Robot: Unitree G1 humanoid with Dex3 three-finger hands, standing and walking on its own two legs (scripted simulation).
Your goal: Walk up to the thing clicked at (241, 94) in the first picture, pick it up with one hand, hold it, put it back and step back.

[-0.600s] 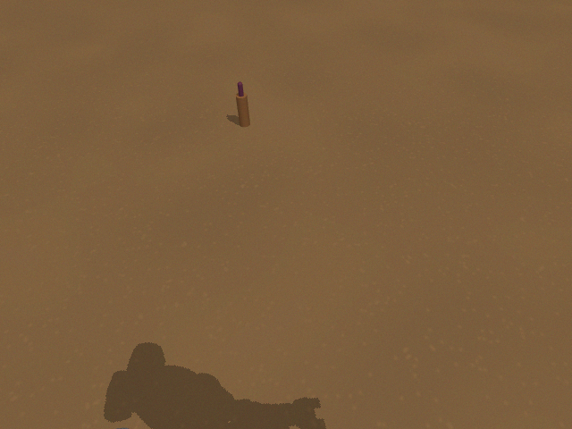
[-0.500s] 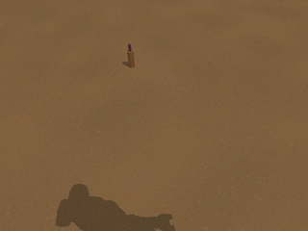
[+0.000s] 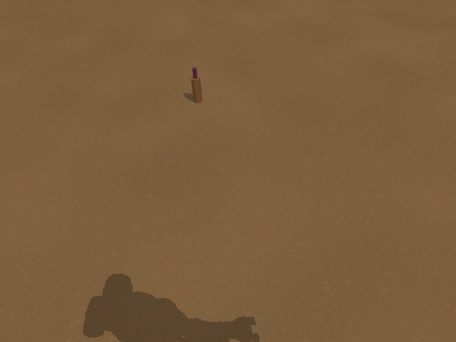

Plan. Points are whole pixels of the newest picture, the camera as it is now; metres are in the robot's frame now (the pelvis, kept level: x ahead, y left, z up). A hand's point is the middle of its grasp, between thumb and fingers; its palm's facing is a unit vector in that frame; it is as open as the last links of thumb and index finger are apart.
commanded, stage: stand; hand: left
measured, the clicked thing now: (196, 84) +1.85 +0.33 -0.64
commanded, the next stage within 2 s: walk up in 0.52 s
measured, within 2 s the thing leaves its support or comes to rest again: neither
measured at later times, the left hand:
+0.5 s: hand out of the picture +0.07 +0.25 -0.16, palm faces -0.02 -0.94 -0.34, open 7.4 cm
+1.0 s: hand out of the picture +0.14 +0.37 -0.17, palm faces +0.05 -0.92 -0.38, open 7.4 cm
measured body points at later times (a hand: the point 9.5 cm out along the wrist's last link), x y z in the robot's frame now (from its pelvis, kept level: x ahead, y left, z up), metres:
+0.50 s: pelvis +0.00 +0.00 +0.00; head +0.01 +0.00 +0.45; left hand +0.08 +0.30 -0.13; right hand +0.07 -0.30 -0.13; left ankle -0.01 +0.12 -0.75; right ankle -0.01 -0.12 -0.75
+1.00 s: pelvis +0.13 +0.07 -0.02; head +0.13 +0.09 +0.43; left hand +0.13 +0.42 -0.14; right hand +0.25 -0.26 -0.10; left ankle +0.16 +0.19 -0.75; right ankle +0.05 -0.08 -0.68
